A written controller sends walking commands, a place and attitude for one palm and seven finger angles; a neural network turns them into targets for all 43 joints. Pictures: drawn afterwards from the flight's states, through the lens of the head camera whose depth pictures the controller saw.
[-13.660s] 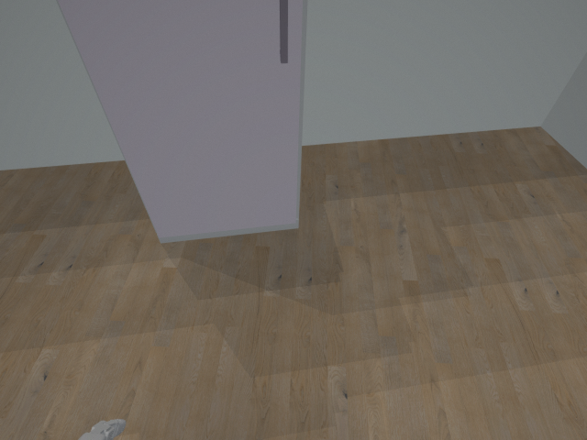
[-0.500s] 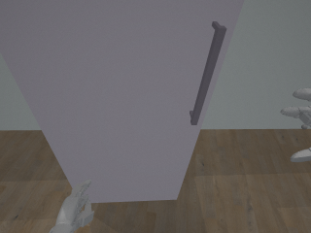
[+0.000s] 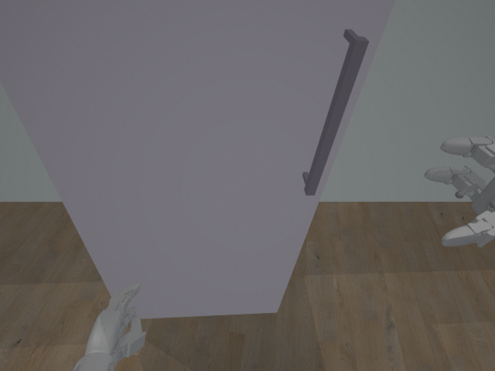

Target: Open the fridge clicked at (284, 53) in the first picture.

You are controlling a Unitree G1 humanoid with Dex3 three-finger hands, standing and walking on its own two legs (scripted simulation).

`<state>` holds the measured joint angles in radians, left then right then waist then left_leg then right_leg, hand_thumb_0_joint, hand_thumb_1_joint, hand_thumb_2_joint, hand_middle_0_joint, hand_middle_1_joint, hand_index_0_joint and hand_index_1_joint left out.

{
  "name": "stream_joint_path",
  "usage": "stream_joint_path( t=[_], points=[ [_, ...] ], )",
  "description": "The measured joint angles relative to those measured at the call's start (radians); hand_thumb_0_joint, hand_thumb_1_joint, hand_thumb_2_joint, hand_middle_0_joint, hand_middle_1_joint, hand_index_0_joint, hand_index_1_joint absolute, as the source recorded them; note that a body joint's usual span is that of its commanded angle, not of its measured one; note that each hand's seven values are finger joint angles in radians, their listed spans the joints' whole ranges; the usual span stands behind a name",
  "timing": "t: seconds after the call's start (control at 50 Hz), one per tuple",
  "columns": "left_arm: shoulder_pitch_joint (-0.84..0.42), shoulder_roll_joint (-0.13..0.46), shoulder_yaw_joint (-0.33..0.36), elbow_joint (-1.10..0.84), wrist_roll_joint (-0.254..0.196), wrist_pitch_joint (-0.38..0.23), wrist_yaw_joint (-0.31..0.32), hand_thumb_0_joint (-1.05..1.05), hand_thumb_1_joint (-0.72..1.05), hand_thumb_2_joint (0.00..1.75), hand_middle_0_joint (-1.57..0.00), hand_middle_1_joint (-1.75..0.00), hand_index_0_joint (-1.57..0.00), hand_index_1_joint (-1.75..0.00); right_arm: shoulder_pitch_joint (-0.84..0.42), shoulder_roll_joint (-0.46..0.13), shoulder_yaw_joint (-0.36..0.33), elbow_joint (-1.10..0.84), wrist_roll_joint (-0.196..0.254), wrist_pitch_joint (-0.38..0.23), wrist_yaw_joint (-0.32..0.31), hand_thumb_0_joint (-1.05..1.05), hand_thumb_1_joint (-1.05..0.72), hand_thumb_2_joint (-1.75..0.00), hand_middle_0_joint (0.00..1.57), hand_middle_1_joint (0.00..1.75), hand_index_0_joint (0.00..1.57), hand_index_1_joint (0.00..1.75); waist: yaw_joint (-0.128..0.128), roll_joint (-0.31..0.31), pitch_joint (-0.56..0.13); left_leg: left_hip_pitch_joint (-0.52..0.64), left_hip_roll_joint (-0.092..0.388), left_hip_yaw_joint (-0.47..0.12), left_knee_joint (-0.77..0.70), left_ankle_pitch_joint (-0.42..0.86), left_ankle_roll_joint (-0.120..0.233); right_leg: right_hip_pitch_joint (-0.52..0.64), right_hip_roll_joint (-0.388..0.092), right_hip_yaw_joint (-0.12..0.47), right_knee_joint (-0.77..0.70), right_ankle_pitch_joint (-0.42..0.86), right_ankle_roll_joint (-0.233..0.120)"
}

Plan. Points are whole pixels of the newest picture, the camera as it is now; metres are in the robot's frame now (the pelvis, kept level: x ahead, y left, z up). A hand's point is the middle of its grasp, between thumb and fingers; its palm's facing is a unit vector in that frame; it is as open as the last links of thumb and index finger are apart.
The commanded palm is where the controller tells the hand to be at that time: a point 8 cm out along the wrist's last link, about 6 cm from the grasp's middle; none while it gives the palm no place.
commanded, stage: move the hooked fingers beside the handle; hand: right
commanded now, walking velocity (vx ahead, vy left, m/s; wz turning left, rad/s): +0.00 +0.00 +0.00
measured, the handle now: (326, 125) +0.47 -0.12 +0.20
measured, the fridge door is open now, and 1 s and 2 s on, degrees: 0 0 0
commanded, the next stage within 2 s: none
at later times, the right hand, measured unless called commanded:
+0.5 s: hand (426, 171) +0.34 -0.24 +0.21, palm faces -0.01 +1.00 -0.05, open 14.0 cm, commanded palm +0.31 -0.28 +0.22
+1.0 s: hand (391, 153) +0.39 -0.21 +0.21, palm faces -0.04 +1.00 -0.03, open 14.0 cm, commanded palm +0.37 -0.25 +0.22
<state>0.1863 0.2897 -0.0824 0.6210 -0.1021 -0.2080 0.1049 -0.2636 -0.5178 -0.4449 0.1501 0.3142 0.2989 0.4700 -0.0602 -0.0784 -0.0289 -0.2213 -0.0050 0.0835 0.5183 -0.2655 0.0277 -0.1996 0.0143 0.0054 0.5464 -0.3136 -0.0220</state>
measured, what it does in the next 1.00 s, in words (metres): stands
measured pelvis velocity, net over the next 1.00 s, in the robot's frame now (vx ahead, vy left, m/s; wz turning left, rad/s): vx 0.01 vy -0.01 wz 0.02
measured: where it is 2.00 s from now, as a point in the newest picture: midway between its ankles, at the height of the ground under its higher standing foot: outside the picture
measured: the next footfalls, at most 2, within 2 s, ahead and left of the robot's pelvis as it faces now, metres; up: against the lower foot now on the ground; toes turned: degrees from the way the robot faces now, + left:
none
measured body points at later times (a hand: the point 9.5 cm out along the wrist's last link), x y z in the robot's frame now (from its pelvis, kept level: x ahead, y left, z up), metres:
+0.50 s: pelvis +0.00 -0.01 +0.00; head -0.01 +0.01 +0.45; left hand +0.19 +0.21 -0.07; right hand +0.34 -0.29 +0.22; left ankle +0.01 +0.10 -0.73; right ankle -0.01 -0.11 -0.73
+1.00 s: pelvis +0.01 -0.01 +0.00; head +0.01 +0.01 +0.45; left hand +0.18 +0.22 -0.08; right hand +0.38 -0.26 +0.21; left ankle +0.01 +0.10 -0.73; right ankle -0.01 -0.11 -0.73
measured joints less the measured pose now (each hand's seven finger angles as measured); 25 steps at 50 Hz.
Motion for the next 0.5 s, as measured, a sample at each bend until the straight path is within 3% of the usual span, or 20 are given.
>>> stream_joint_path(
  t=[0.12,0.2,0.3,0.42,0.5],
  points=[
    [0.005,-0.014,-0.003,0.001,0.003,0.001,-0.003,0.01,0.91,0.90,-0.20,-0.30,-0.20,-0.30,-0.026,0.020,0.012,0.003,0.004,-0.027,-0.021,-0.01,0.50,-0.30,0.30,1.20,0.30,1.20,0.017,0.009,-0.009,-0.003,0.002,-0.012,-0.001,0.001,-0.003,0.004,0.002,-0.011,-0.008,0.000,-0.004],
    [0.014,-0.019,-0.004,-0.004,0.003,0.006,-0.009,0.01,0.91,0.90,-0.20,-0.30,-0.20,-0.30,-0.037,0.023,0.016,0.016,-0.004,-0.013,-0.043,-0.01,0.50,-0.30,0.30,1.20,0.30,1.20,0.023,0.011,-0.016,-0.007,0.004,-0.019,-0.001,0.002,-0.007,0.005,0.005,-0.019,-0.015,0.002,-0.007],
    [0.023,-0.016,-0.001,-0.007,0.002,0.013,-0.011,0.01,0.91,0.90,-0.20,-0.30,-0.20,-0.30,-0.038,0.040,0.039,0.006,-0.020,0.008,-0.069,-0.01,0.50,-0.30,0.30,1.20,0.30,1.20,0.023,0.012,-0.009,-0.009,0.009,-0.022,-0.004,0.004,-0.011,0.005,0.010,-0.022,-0.020,0.005,-0.012],
    [0.023,-0.021,-0.001,0.008,0.007,0.013,-0.003,0.01,0.91,0.90,-0.20,-0.30,-0.20,-0.30,-0.054,0.086,0.082,-0.026,-0.019,-0.016,-0.097,-0.01,0.50,-0.30,0.30,1.20,0.30,1.20,0.016,0.014,-0.006,-0.001,0.015,-0.022,-0.011,0.005,-0.016,0.012,0.017,-0.021,-0.030,0.008,-0.016],
    [0.012,-0.031,-0.008,0.017,0.007,0.025,-0.003,0.01,0.91,0.90,-0.20,-0.30,-0.20,-0.30,-0.105,0.079,0.087,0.041,-0.028,-0.003,-0.116,-0.01,0.50,-0.30,0.30,1.20,0.30,1.20,0.023,0.021,-0.009,-0.003,0.016,-0.022,-0.014,0.006,-0.017,0.011,0.017,-0.021,-0.036,0.011,-0.016]
  ],
)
